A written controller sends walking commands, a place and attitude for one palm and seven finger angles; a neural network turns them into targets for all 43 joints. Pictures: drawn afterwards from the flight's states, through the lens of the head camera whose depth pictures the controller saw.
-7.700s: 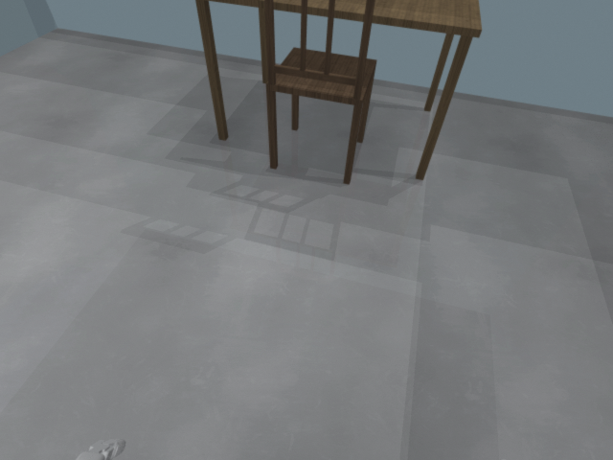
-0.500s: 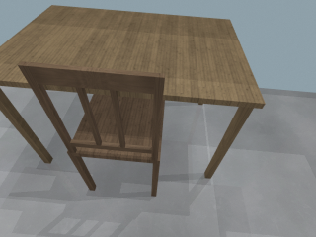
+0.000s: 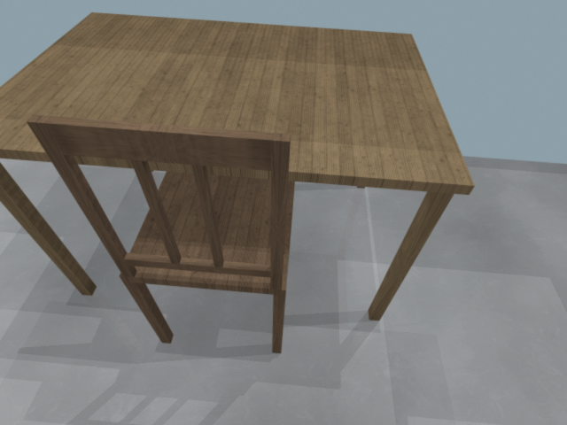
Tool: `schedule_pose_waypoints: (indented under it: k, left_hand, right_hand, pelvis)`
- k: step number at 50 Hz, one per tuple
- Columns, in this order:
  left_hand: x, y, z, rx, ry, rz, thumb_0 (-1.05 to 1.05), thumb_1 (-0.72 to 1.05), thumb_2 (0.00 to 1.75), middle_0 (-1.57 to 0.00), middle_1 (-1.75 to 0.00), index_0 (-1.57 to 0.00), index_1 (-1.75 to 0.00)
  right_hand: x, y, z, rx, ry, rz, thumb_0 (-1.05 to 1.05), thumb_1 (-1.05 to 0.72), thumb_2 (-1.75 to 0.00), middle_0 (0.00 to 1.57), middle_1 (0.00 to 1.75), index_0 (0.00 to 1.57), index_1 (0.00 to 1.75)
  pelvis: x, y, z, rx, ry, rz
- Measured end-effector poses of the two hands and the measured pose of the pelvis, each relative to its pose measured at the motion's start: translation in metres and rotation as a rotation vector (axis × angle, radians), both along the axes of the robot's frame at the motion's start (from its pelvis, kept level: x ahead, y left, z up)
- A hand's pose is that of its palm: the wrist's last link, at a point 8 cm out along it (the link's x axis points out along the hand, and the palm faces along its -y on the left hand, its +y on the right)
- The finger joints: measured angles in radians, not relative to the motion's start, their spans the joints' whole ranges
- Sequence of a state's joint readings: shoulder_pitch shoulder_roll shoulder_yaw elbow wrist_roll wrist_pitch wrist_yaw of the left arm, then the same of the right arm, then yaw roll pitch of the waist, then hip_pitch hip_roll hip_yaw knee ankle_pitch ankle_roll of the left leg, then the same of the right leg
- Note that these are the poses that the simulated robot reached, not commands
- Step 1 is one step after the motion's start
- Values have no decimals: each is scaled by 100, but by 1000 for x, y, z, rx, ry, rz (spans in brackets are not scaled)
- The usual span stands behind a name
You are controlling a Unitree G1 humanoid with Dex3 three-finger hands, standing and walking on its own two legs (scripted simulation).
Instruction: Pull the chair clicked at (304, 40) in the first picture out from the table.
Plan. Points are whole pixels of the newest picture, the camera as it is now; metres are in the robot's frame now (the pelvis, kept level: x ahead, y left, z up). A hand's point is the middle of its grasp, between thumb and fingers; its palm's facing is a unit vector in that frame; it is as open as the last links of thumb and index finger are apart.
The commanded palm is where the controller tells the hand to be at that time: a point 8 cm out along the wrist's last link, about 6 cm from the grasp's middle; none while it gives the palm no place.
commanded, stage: shuffle to correct the standing spot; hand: left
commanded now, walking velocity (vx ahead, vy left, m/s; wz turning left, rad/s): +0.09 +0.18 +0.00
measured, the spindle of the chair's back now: (160, 217) +0.49 +0.28 -0.07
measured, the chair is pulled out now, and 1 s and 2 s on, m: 0.00 0.00 0.00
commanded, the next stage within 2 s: come to a stop and stand still in 0.76 s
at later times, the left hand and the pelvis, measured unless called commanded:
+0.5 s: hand out of the picture +0.08 +0.23 -0.17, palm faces +0.04 -0.97 -0.22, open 7.3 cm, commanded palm none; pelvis +0.04 +0.04 +0.00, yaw +1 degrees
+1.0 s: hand out of the picture +0.04 +0.29 -0.17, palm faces +0.06 -0.97 -0.25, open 7.3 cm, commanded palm none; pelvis +0.05 +0.10 +0.00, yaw -1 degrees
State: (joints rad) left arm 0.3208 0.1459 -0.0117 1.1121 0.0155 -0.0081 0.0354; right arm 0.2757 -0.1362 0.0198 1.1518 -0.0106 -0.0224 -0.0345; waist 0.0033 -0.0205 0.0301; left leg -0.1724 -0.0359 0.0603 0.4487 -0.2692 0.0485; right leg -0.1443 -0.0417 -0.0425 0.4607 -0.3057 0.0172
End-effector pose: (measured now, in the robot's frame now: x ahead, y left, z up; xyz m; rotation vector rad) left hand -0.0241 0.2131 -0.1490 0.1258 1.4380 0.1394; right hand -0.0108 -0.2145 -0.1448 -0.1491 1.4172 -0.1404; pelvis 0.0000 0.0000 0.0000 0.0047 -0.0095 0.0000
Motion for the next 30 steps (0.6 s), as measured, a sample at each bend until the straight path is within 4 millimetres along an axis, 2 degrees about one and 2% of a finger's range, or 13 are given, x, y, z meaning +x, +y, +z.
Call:
schedule_pose_waypoints:
  k: [7,12,15,18,23,30]
  left_hand:
    - [-6,5,-4,2,11,40,0,91,90,-20,-30,-20,-30]
    - [-9,22,-12,0,43,67,0,91,90,-20,-30,-20,-30]
    - [-3,35,-14,2,73,50,0,91,90,-20,-30,-20,-30]
    - [19,47,-9,17,61,24,0,91,90,-20,-30,-20,-30]
    - [76,61,3,43,-63,5,1,91,90,-20,-30,-20,-30]
    - [149,64,17,86,-219,-36,0,91,90,-20,-30,-20,-30]
  right_hand:
    - [6,-1,-4,-4,24,19,0,-91,-90,20,30,20,30]
    - [26,4,-1,-40,8,30,0,-91,-90,20,30,20,30]
    - [38,11,1,-56,-30,28,0,-91,-90,20,30,20,30]
    - [41,20,3,-56,-46,20,0,-91,-90,20,30,20,30]
    - [35,37,2,-19,1,27,0,-91,-90,20,30,20,30]
    - [37,48,-12,38,35,7,0,-91,-90,20,30,20,30]
  pelvis:
    - [6,4,-6,-12,8,13]
    - [17,19,-10,-9,15,10]
    - [24,28,-12,-2,19,-3]
    - [29,35,-8,-10,22,-1]
    - [36,43,-2,-11,25,15]
    - [50,47,-5,8,17,16]
